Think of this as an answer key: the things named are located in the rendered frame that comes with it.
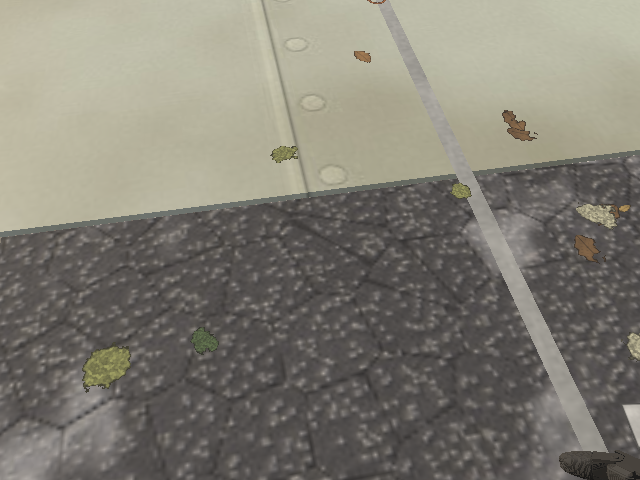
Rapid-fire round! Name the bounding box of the right robot hand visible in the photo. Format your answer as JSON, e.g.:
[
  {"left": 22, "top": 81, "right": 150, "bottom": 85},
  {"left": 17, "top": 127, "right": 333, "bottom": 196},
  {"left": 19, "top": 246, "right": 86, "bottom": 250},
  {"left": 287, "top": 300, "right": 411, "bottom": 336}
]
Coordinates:
[{"left": 559, "top": 450, "right": 640, "bottom": 480}]

